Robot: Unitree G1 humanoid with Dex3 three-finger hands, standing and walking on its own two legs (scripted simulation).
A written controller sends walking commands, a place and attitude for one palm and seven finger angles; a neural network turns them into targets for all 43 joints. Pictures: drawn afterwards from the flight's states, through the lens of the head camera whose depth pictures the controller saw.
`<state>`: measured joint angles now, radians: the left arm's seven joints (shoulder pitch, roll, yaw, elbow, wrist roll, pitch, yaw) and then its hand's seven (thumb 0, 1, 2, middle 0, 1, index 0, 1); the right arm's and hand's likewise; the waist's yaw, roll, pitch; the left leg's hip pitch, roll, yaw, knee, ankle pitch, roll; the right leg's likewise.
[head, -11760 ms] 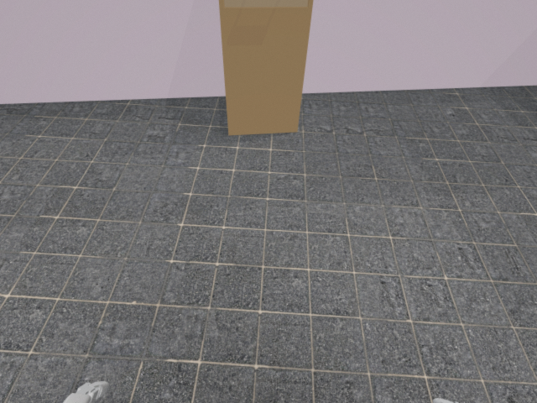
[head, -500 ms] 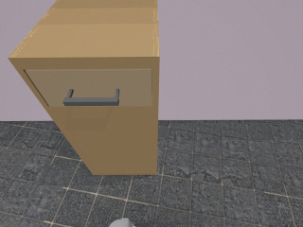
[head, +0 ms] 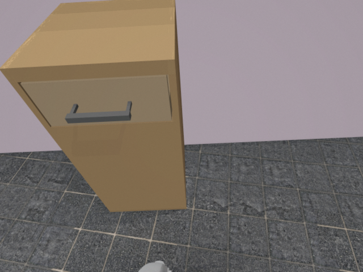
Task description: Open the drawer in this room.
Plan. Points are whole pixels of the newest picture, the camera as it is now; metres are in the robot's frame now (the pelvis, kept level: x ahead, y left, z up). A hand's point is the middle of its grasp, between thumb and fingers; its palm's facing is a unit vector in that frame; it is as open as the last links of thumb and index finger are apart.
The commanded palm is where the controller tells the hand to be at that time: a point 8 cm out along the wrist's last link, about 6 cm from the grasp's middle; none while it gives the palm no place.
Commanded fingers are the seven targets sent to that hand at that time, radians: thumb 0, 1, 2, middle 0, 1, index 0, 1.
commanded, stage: come to a stop and stand still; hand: left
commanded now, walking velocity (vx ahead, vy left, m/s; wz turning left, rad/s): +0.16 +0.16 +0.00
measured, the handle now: (100, 111) +0.51 +0.26 +0.06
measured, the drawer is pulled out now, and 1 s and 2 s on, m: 0.00 0.00 0.00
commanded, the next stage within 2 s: look again from close up in 0.22 s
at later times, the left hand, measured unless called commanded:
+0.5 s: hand out of the picture +0.00 +0.18 -0.15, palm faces +0.02 -0.98 -0.18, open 7.4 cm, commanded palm none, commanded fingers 0.00 0.90 0.90 -0.20 -0.30 -0.20 -0.30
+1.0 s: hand out of the picture +0.05 +0.22 -0.10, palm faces +0.00 -0.91 -0.42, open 7.3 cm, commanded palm +0.09 +0.23 -0.02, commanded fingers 0.00 0.74 0.83 -0.21 -0.41 -0.21 -0.41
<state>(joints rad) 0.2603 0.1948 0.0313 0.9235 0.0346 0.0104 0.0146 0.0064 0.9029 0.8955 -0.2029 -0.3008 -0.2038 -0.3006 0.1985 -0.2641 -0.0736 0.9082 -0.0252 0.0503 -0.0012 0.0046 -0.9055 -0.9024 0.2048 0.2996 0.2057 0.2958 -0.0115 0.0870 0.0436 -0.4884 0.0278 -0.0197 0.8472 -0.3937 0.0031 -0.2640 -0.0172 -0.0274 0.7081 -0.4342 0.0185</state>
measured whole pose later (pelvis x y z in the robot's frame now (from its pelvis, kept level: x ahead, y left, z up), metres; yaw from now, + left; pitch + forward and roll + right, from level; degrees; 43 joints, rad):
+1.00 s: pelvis -0.02 +0.02 +0.02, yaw -1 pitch -1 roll +1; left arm 0.56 0.24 -0.07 0.35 0.11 0.10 0.20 0.06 0.94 0.89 -0.21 -0.32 -0.21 -0.31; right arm 0.39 -0.17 0.03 0.93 0.07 -0.19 -0.08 0.03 -0.93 -0.90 0.21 0.30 0.21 0.30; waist 0.02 -0.03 0.00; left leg -0.29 -0.05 0.13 0.48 -0.18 0.07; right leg -0.26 -0.05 -0.03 0.62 -0.36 -0.02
